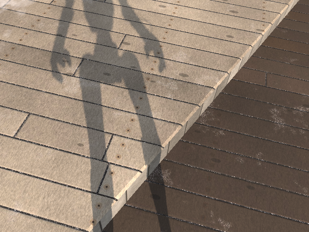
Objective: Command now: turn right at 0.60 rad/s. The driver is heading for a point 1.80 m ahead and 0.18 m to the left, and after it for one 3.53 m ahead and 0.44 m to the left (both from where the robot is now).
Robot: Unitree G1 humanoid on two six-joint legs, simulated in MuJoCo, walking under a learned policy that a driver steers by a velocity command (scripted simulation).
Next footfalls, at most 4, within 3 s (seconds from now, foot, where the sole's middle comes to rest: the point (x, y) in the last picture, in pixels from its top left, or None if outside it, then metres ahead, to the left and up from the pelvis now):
0.24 right None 0.04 -0.16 -0.78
0.58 left None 0.05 0.09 -0.78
2.14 right None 0.40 -0.20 -0.78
2.68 left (152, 200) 0.59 0.00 -0.78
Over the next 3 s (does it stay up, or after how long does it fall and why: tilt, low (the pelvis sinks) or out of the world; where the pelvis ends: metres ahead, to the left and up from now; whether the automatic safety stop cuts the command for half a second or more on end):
stays up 0.68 -0.07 0.00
